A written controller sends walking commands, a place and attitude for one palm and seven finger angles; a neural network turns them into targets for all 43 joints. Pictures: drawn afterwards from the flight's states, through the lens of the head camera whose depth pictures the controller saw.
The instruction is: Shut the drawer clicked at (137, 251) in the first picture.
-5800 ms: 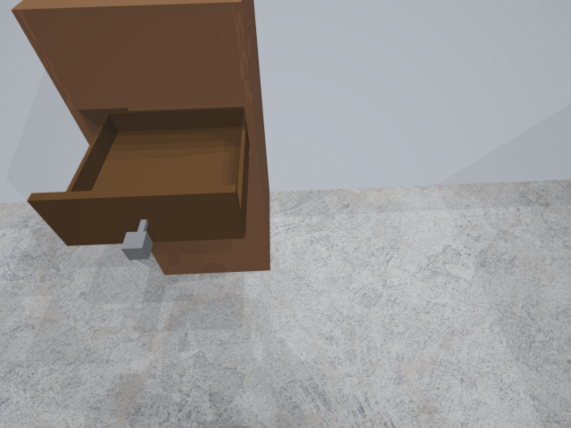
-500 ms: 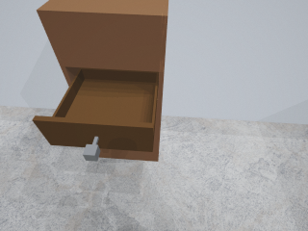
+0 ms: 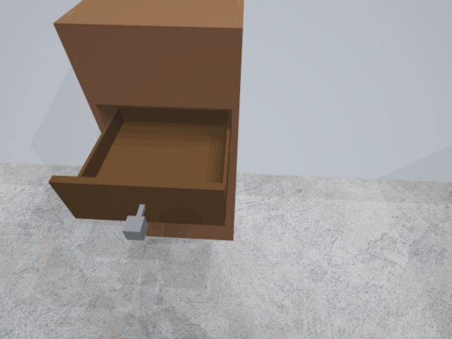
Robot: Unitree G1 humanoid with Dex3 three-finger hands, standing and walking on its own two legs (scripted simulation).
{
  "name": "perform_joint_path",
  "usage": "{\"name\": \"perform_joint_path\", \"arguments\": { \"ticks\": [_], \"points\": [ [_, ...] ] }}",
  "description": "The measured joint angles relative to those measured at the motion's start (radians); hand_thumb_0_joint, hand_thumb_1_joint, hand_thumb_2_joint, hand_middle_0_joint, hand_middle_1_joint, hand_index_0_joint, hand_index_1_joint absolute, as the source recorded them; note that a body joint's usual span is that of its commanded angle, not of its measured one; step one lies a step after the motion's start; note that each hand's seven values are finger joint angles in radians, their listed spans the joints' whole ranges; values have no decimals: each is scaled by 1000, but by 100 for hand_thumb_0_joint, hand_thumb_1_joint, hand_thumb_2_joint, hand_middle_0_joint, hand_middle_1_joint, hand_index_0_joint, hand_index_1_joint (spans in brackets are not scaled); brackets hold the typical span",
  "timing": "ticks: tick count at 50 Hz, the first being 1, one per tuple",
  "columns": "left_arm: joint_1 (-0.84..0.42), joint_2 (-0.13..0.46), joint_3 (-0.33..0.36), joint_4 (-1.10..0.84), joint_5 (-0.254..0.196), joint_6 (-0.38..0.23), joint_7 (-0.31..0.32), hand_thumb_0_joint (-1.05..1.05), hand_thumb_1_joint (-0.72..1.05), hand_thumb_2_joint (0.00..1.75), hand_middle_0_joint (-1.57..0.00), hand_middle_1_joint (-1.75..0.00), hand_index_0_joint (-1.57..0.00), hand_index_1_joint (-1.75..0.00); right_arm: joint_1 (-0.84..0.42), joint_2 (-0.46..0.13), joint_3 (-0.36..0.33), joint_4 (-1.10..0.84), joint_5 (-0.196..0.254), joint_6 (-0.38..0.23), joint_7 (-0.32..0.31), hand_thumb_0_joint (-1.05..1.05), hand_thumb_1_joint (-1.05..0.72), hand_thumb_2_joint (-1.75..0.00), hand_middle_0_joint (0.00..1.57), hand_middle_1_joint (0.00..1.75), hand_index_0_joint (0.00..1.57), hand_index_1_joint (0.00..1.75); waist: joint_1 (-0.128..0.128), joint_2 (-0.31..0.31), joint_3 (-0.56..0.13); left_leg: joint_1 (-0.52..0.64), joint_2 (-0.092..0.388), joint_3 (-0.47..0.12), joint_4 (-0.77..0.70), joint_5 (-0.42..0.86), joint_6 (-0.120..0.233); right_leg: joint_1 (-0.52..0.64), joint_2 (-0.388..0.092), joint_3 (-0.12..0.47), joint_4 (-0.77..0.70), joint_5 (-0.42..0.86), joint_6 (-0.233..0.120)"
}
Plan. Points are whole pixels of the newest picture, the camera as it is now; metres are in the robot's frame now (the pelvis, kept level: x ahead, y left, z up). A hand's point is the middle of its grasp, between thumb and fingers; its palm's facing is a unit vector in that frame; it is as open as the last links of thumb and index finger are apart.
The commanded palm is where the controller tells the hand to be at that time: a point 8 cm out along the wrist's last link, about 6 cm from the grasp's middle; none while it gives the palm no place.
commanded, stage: look again from close up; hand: left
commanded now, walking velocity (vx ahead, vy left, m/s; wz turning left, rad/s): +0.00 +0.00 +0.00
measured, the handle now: (138, 220) +0.37 +0.23 -0.07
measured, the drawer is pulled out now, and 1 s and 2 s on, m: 0.29 0.29 0.29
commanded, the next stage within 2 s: shuffle to correct the standing spot in 0.24 s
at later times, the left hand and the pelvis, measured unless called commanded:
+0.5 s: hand out of the picture +0.00 +0.14 -0.17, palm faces +0.04 -0.98 -0.18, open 7.4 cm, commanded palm none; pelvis +0.01 -0.01 +0.00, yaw +0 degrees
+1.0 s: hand out of the picture +0.14 +0.21 -0.18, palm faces +0.02 -0.98 -0.21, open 7.3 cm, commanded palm none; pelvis +0.09 +0.03 +0.00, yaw +0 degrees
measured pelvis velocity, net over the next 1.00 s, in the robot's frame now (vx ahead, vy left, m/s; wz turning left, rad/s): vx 0.09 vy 0.03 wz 0.00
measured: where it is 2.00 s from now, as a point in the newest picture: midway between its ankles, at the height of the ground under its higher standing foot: outside the picture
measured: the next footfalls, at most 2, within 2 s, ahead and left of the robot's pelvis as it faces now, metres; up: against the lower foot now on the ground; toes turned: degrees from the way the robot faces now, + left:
right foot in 1.10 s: +0.16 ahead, -0.08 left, +0.00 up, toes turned -4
left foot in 1.46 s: +0.14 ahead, +0.18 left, +0.00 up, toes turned -2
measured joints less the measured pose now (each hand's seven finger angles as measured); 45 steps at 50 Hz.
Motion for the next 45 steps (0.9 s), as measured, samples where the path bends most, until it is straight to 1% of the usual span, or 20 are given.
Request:
{"name": "perform_joint_path", "arguments": {
  "ticks": [14, 21, 27, 30, 32, 34, 35, 36, 38, 40, 42, 45],
  "points": [
    [-8, 4, 4, -1, -3, -4, -1, 1, 91, 90, -20, -30, -20, -29, 1, -5, -1, 8, 1, 0, -3, 0, -91, -90, 20, 30, 20, 30, -3, 6, 15, 2, 16, -1, -2, -5, -14, 1, 16, -2, -2, -5, -13],
    [-10, 8, 6, 1, -2, -4, -2, 1, 91, 90, -20, -30, -20, -29, 5, -8, -1, 13, -1, 3, -2, 0, -91, -90, 20, 30, 20, 30, -4, 7, 10, 7, 24, -4, 1, -10, -22, 7, 24, -6, -2, -10, -20],
    [13, 4, 19, -14, 4, 4, -11, 1, 91, 90, -20, -30, -20, -29, 36, -21, -8, 3, -9, 22, 7, 0, -91, -90, 20, 30, 20, 30, 4, 18, -11, -16, 36, -7, 64, -59, -23, -5, 33, -10, 36, -48, -27],
    [27, 0, 30, -24, 2, 5, -13, 1, 91, 90, -20, -30, -20, -29, 54, -30, -12, -5, -11, 28, 8, 0, -91, -90, 20, 30, 20, 30, 6, 27, -17, -40, 42, -22, 112, -94, -25, -8, 39, -18, 44, -64, -25],
    [37, 0, 38, -29, 1, 5, -14, 1, 91, 90, -20, -30, -20, -29, 62, -34, -14, -9, -11, 28, 7, 0, -91, -90, 20, 30, 20, 30, 8, 26, -18, -51, 43, -26, 136, -114, -22, -7, 39, -21, 46, -72, -21],
    [46, 5, 46, -31, 0, 8, -13, 1, 91, 90, -20, -30, -20, -29, 69, -33, -14, -14, -10, 22, 5, 0, -91, -90, 20, 30, 20, 30, 12, 10, -17, -42, 32, -19, 130, -122, -2, -7, 30, -13, 54, -85, -15],
    [49, 9, 50, -30, 1, 12, -13, 1, 90, 90, -20, -30, -20, -29, 73, -31, -13, -18, -9, 16, 4, 0, -91, -90, 20, 30, 20, 30, 13, -3, -16, -31, 22, -11, 119, -123, 7, -9, 22, -5, 66, -96, -18],
    [52, 13, 52, -30, 2, 16, -14, 1, 90, 90, -20, -30, -20, -29, 79, -29, -12, -24, -10, 6, 2, 0, -91, -90, 20, 30, 20, 30, 13, -15, -15, -20, 13, -3, 109, -126, 14, -18, 15, 1, 92, -113, -38],
    [47, 15, 52, -24, 8, 29, -12, 1, 91, 90, -20, -30, -20, -29, 92, -28, -10, -37, -13, -11, -6, 0, -91, -90, 20, 30, 20, 30, 8, -17, -9, 6, 3, 12, 88, -131, 27, -67, 7, -22, 243, -211, -53],
    [29, 16, 51, -21, 9, 34, -10, 1, 91, 90, -20, -30, -20, -29, 107, -24, -2, -42, -15, -22, -19, 0, -91, -90, 20, 30, 20, 30, -6, -8, -2, 35, -3, 17, 53, -125, 35, -125, 9, -41, 400, -254, -56],
    [-1, 23, 52, -28, 7, 32, -9, 1, 91, 90, -20, -30, -20, -29, 121, -8, 10, -39, -16, -26, -27, 0, -91, -90, 20, 30, 20, 30, -18, -5, 8, 60, -11, 11, 13, -111, 38, -167, 9, -57, 478, -246, -51],
    [-55, 41, 57, -47, 3, 33, 1, 1, 92, 90, -20, -30, -20, -29, 132, 26, 26, -21, -13, -22, -34, 0, -91, -90, 20, 30, 20, 30, -23, -11, 25, 91, -23, 0, -34, -97, 35, -196, 13, -65, 468, -176, -41]
  ]
}}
